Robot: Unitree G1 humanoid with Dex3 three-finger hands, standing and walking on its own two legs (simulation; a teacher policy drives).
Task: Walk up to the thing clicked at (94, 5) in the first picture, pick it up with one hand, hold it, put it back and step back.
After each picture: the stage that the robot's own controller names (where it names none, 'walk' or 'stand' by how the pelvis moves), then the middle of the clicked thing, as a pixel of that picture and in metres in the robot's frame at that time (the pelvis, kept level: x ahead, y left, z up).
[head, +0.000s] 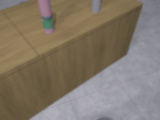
stand; out of the picture +1.14 -0.10 -0.04
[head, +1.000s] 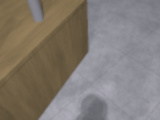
walk; (33, 2) +0.97 +0.27 +0.00
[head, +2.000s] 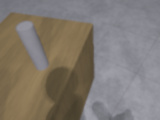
stand; (34, 48) +0.54 +0.29 -0.01
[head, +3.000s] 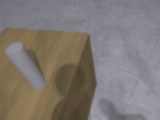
stand; (28, 68) +0.45 +0.30 -0.02
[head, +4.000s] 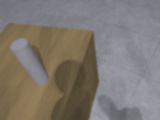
stand; (32, 64) +0.45 +0.29 -0.02
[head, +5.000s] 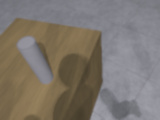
stand; (37, 62) +0.46 +0.27 -0.03
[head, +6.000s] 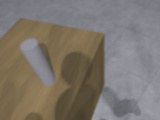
stand; (40, 64) +0.45 +0.25 -0.03
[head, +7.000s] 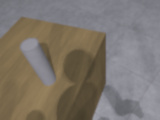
stand; (40, 64) +0.45 +0.25 -0.03
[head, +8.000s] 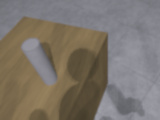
stand; (42, 64) +0.46 +0.24 -0.03
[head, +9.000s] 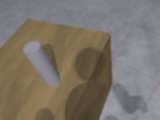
stand; (44, 66) +0.45 +0.23 -0.04
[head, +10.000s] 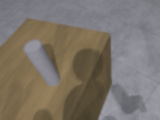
stand; (44, 65) +0.46 +0.23 -0.04
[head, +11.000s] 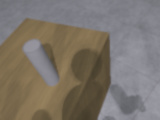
stand; (43, 65) +0.46 +0.23 -0.03
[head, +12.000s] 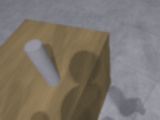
stand; (44, 65) +0.46 +0.23 -0.03
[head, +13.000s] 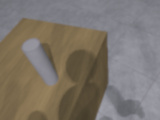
stand; (42, 64) +0.46 +0.24 -0.03
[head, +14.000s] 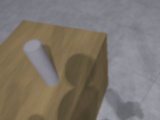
stand; (43, 65) +0.46 +0.24 -0.03
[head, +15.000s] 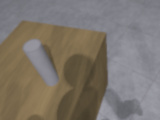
stand; (43, 65) +0.46 +0.24 -0.03
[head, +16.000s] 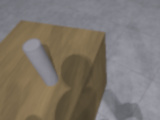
stand; (43, 65) +0.46 +0.24 -0.03
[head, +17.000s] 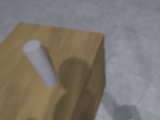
stand; (42, 66) +0.46 +0.24 -0.03
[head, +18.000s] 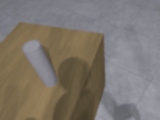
stand; (42, 66) +0.45 +0.24 -0.03
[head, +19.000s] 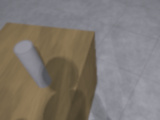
stand; (35, 66) +0.45 +0.24 -0.03
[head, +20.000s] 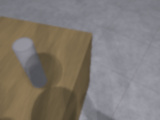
stand; (32, 65) +0.44 +0.25 -0.03
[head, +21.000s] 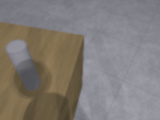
stand; (25, 68) +0.44 +0.26 -0.03
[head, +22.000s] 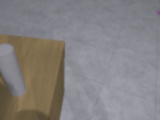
stand; (11, 73) +0.43 +0.30 -0.03
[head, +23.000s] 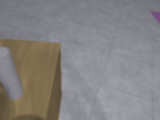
stand; (8, 75) +0.43 +0.31 -0.03
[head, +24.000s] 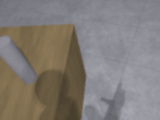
rise first; (18, 62) +0.47 +0.30 -0.01
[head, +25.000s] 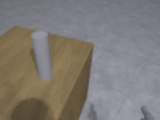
rise first; (42, 57) +0.54 +0.24 +0.00
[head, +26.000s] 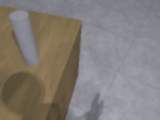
go down; (26, 41) +0.56 +0.22 +0.02
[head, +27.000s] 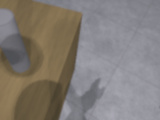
go down; (12, 45) +0.47 +0.22 +0.03
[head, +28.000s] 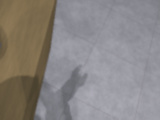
close in; out of the picture +0.50 +0.23 +0.07
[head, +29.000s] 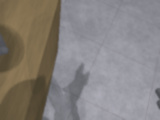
close; out of the picture +0.50 +0.23 +0.07
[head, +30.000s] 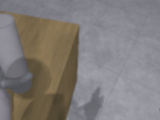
lift; (12, 59) +0.39 +0.20 +0.12
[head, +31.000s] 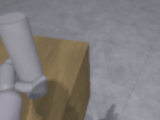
hold; (26, 60) +0.34 +0.16 +0.19
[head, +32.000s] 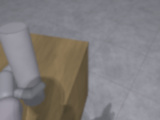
hold; (25, 68) +0.33 +0.18 +0.15
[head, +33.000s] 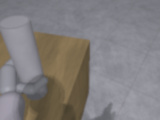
hold; (27, 63) +0.33 +0.17 +0.17
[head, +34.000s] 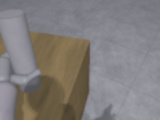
crouch; (22, 55) +0.37 +0.19 +0.17
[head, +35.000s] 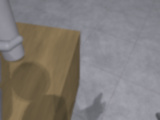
lower; (2, 21) +0.47 +0.22 +0.19
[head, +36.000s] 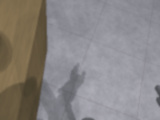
lower; out of the picture +0.54 +0.23 +0.09
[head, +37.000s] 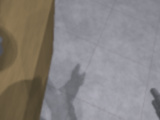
lower; out of the picture +0.52 +0.22 +0.07
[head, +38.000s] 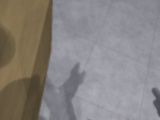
lower; out of the picture +0.52 +0.23 +0.07
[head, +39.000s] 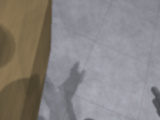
lower; out of the picture +0.53 +0.23 +0.08
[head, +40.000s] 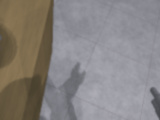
open; out of the picture +0.53 +0.22 +0.07
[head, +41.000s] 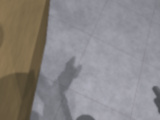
rise; out of the picture +0.53 +0.22 +0.08
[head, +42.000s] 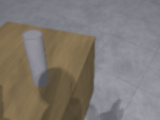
sink last; (37, 60) +0.47 +0.22 +0.02
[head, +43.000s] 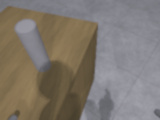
stand; (36, 49) +0.49 +0.22 +0.03
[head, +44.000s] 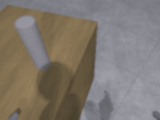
stand; (35, 46) +0.50 +0.22 +0.04
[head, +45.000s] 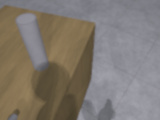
stand; (34, 45) +0.51 +0.22 +0.03
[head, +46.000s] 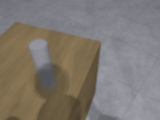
stand; (44, 66) +0.47 +0.20 -0.03
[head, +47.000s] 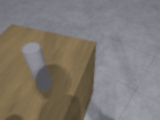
stand; (38, 68) +0.47 +0.22 -0.04
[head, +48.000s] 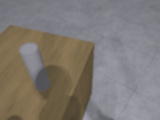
stand; (36, 69) +0.47 +0.23 -0.04
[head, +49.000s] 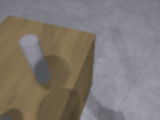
walk; (37, 61) +0.48 +0.22 -0.04
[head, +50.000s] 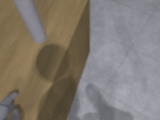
walk; (31, 19) +0.64 +0.24 -0.02
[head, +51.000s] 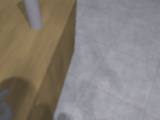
walk; (32, 6) +0.79 +0.22 -0.02
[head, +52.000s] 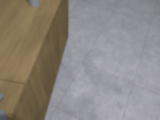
stand; out of the picture +1.03 +0.28 -0.02
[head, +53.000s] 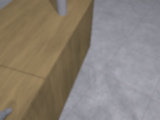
stand; out of the picture +1.10 +0.16 -0.03
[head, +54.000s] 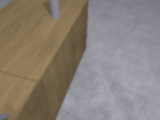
stand; (54, 1) +1.11 +0.18 -0.04
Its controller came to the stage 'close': yes
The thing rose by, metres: 0.21
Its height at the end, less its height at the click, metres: +0.00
